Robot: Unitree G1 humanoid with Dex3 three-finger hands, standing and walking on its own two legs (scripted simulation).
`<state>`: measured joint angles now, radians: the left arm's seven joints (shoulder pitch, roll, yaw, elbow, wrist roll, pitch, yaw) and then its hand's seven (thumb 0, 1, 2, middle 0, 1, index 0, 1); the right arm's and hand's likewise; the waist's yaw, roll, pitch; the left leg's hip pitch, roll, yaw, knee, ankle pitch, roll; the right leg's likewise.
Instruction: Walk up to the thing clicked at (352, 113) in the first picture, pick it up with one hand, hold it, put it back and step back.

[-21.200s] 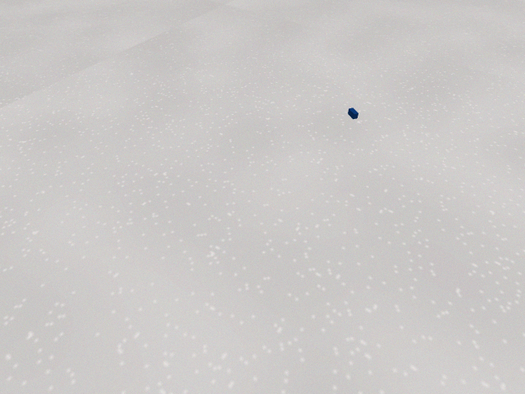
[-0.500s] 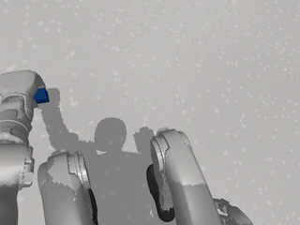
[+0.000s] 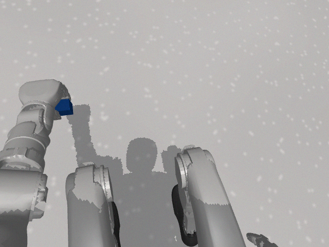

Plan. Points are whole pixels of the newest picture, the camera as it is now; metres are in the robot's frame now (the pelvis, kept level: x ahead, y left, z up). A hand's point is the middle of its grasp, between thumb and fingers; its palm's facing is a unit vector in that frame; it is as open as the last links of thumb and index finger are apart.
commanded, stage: lift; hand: left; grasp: from above
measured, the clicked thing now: (57, 108) +0.49 +0.24 -0.17
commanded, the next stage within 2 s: hold in 1.36 s
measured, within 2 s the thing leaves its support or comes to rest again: neither
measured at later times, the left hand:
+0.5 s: hand out of the picture +0.39 +0.26 +0.04, palm faces -0.42 -0.09 -0.90, open 6.2 cm
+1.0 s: hand out of the picture +0.36 +0.25 +0.22, palm faces -0.45 -0.11 -0.89, open 6.2 cm
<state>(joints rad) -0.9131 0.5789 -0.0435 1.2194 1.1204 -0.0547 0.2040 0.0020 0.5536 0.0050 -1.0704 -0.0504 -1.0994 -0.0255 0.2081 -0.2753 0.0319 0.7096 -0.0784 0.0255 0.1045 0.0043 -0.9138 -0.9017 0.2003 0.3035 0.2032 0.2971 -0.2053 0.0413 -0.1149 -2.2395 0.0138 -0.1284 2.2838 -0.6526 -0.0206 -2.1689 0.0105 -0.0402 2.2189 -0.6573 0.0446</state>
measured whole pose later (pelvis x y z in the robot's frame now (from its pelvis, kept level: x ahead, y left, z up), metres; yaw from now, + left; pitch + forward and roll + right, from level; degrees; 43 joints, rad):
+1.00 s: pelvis +0.04 +0.01 +0.31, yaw +5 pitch +17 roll -2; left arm -0.38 0.40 -0.20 0.84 0.99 0.02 0.14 0.00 0.54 0.00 -1.12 0.00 -1.13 0.00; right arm 0.23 -0.23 -0.03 0.74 0.04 0.01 -0.07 0.01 -0.90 -0.90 0.20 0.30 0.20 0.30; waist -0.07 0.04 -0.15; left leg -1.03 0.04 -0.02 1.21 -0.48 -0.01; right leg -0.99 -0.01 0.00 1.17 -0.48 0.03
